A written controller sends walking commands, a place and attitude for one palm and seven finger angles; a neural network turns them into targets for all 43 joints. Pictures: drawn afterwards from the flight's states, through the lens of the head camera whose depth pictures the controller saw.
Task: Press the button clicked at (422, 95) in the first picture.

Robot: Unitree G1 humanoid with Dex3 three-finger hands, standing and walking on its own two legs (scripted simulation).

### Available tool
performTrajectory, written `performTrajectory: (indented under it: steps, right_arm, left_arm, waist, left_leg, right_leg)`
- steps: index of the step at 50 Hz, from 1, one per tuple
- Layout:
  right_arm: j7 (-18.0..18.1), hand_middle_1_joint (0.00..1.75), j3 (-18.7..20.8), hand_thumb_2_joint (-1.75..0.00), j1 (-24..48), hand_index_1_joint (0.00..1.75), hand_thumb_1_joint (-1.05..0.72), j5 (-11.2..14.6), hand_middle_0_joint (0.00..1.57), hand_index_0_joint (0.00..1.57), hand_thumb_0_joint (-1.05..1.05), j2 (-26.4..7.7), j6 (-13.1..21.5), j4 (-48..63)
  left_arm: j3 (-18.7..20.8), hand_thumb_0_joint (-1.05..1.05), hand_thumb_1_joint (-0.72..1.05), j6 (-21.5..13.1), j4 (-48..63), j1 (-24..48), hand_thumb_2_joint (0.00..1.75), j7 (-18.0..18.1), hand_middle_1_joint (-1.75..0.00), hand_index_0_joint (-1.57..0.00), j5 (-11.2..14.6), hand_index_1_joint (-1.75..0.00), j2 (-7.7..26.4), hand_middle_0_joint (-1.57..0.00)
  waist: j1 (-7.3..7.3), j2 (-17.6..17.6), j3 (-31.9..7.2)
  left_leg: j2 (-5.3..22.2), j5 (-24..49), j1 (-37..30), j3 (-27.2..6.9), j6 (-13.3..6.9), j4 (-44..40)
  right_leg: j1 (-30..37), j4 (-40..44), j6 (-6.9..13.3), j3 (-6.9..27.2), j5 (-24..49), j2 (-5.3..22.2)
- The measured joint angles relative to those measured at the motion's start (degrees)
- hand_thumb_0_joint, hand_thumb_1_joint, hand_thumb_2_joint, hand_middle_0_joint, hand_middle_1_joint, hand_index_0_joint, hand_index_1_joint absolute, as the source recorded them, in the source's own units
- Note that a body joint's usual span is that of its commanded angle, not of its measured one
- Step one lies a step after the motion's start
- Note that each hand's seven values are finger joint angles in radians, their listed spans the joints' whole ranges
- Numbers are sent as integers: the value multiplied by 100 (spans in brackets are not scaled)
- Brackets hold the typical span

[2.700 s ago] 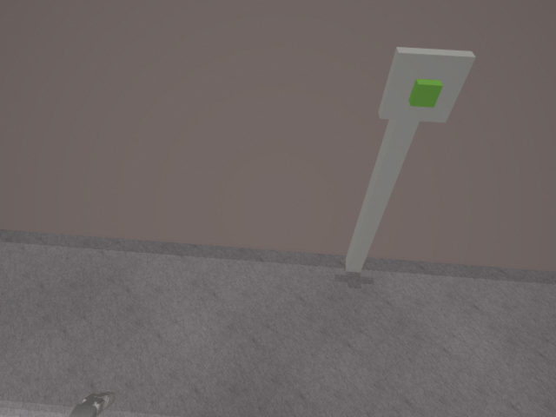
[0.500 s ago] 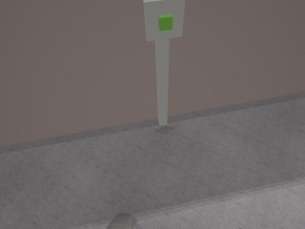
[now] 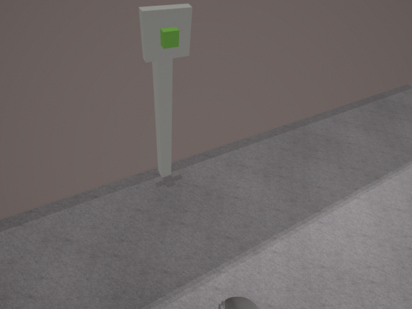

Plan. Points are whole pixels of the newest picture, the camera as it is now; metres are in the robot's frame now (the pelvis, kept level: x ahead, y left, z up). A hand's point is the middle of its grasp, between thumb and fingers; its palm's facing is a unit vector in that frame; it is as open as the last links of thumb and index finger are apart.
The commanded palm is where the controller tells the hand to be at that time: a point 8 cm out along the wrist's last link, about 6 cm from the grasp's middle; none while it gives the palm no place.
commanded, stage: walk to a spot facing it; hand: left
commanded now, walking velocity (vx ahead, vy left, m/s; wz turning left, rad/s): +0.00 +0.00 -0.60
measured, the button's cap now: (169, 37) +0.87 +0.21 +0.08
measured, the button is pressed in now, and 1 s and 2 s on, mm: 0 0 0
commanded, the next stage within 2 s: turn to face it in 1.80 s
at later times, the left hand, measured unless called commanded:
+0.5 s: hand (157, 306) +0.15 +0.10 -0.15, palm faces -0.31 -0.91 -0.27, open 7.4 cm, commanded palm none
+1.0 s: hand (135, 292) +0.18 +0.16 -0.18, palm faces -0.49 -0.86 -0.16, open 7.4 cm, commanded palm none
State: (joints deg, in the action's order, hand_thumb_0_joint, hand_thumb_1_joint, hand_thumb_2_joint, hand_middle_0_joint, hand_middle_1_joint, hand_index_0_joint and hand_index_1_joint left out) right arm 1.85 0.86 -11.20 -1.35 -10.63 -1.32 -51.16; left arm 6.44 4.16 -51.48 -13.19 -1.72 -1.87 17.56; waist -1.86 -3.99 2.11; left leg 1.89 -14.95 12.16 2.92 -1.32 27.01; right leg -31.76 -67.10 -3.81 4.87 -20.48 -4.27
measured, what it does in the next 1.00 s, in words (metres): steps on the spot, turning right: right foot, then left foot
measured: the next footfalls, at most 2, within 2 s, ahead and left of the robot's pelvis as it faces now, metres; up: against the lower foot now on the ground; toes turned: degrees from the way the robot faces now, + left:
right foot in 0.34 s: -0.02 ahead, -0.15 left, +0.00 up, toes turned -19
left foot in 0.86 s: +0.15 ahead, +0.05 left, +0.00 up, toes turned -26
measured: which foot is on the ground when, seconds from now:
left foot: down 0.00-0.34, up 0.36-0.84, down 0.86-1.00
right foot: up 0.00-0.32, down 0.34-0.86, up 0.88-1.00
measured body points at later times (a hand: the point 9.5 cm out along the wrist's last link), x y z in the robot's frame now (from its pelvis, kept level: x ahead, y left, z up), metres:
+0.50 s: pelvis -0.03 -0.05 -0.01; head -0.01 -0.08 +0.44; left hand +0.17 +0.15 -0.13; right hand -0.10 -0.30 -0.16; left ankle +0.00 +0.11 -0.67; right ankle -0.06 -0.13 -0.74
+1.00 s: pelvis +0.07 -0.02 +0.00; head +0.09 +0.02 +0.45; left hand +0.20 +0.21 -0.17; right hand +0.01 -0.27 -0.11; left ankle +0.12 +0.06 -0.74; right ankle -0.03 -0.12 -0.65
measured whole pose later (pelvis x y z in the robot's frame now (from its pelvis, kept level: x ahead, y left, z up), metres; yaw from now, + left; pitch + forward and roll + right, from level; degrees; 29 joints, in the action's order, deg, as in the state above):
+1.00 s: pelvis +0.07 -0.02 +0.00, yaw -36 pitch -1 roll -2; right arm 0.8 0.9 -13.8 -1.6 -9.9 2.5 -51.2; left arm 6.0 2.7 -58.2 -20.9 -2.7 -1.9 14.8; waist -2.3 -3.0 -0.1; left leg 4.7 -16.7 10.0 8.7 -1.1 28.0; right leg -26.9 -63.9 -0.6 0.5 -19.8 -0.7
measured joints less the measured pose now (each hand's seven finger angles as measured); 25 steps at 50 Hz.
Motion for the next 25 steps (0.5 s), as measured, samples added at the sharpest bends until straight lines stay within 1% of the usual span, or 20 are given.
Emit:
performTrajectory:
  steps: [1,3,6,9,11,14,16,17,18,19,20,21,23,25]
  right_arm:
    - [-1,30,-1,-90,-48,30,-90,-2,20,21,1,13,6,-18]
    - [1,30,8,-90,-132,30,-90,-6,20,21,1,34,41,-36]
    - [-6,30,30,-90,-262,30,-90,-12,20,21,1,54,103,-55]
    - [-25,30,62,-90,-372,30,-90,-19,20,21,0,47,118,-114]
    - [-43,30,97,-90,-419,30,-90,-26,20,21,0,9,100,-179]
    - [-67,30,165,-90,-490,30,-90,-42,20,21,0,-92,74,-273]
    - [-84,30,214,-90,-558,30,-90,-35,20,21,0,-185,55,-329]
    - [-97,30,234,-90,-625,30,-90,-18,20,21,0,-231,43,-339]
    - [-105,30,256,-90,-638,30,-90,-1,20,21,0,-307,5,-372]
    - [-94,30,272,-90,-619,30,-90,1,20,21,0,-373,-71,-411]
    - [-75,30,284,-90,-606,30,-90,5,20,21,1,-418,-147,-433]
    - [-59,30,291,-90,-593,30,-90,7,20,21,1,-438,-209,-451]
    - [-61,30,290,-90,-524,30,-90,2,20,20,1,-437,-269,-474]
    - [-87,30,289,-90,-421,30,-91,-19,20,20,1,-423,-270,-440]
  left_arm:
    - [4,1,91,1,-1,-19,90,-15,-30,-20,3,-30,10,-20]
    - [0,1,91,23,-33,-43,90,-32,-30,-20,18,-30,0,-20]
    - [-41,1,91,83,-106,0,90,-44,-30,-20,41,-30,-68,-20]
    - [-91,1,91,127,-134,132,90,-54,-30,-20,62,-30,-171,-20]
    - [-130,1,91,123,-125,241,90,-64,-30,-20,70,-30,-254,-20]
    - [-184,1,91,75,-78,427,90,-74,-30,-20,82,-30,-372,-20]
    - [-220,1,91,4,-22,530,90,-72,-30,-20,89,-30,-433,-20]
    - [-246,1,91,-55,25,553,90,-70,-30,-20,88,-30,-437,-20]
    - [-260,1,91,-136,26,606,90,-38,-30,-20,72,-30,-482,-20]
    - [-289,1,91,-191,30,648,90,1,-30,-20,82,-30,-530,-20]
    - [-322,1,91,-224,43,663,90,35,-30,-20,96,-30,-566,-20]
    - [-332,1,91,-240,58,653,90,71,-30,-20,106,-30,-593,-20]
    - [-328,1,91,-248,80,598,90,131,-30,-20,119,-30,-611,-20]
    - [-333,1,91,-263,70,524,90,144,-30,-20,135,-30,-608,-20]
  waist:
    - [-5,7,-4]
    - [19,34,7]
    - [112,98,64]
    - [202,163,151]
    - [261,232,212]
    - [365,359,282]
    - [405,449,291]
    - [414,469,261]
    - [419,584,282]
    - [440,685,307]
    - [469,739,310]
    - [474,749,288]
    - [435,698,243]
    - [405,648,211]
  left_leg:
    - [42,5,-31,87,-5,-31]
    - [120,-8,-70,256,-16,-45]
    - [230,-42,-97,471,-19,-16]
    - [344,-77,-87,690,16,48]
    - [444,-121,-57,843,62,139]
    - [600,-222,31,1052,159,359]
    - [715,-340,124,1183,255,606]
    - [767,-446,213,1237,316,826]
    - [864,-664,359,1155,388,1201]
    - [854,-1046,566,901,450,1712]
    - [768,-1286,791,629,483,2255]
    - [681,-1352,984,439,505,2711]
    - [577,-1168,1274,215,569,3344]
    - [546,-843,1470,65,639,3603]
  right_leg:
    - [7,-163,-26,-57,52,106]
    - [114,-171,-71,-139,57,304]
    - [402,332,-114,-260,-133,532]
    - [659,953,-111,-420,-330,668]
    - [840,1422,-74,-565,-427,706]
    - [1138,2115,32,-751,-491,671]
    - [1432,2794,128,-864,-161,613]
    - [1647,3286,200,-899,216,603]
    - [1661,3360,306,-909,342,517]
    - [1612,3252,416,-900,283,443]
    - [1601,3203,502,-885,209,408]
    - [1622,3234,559,-848,179,392]
    - [1711,3433,615,-719,262,353]
    - [1803,3684,631,-578,434,296]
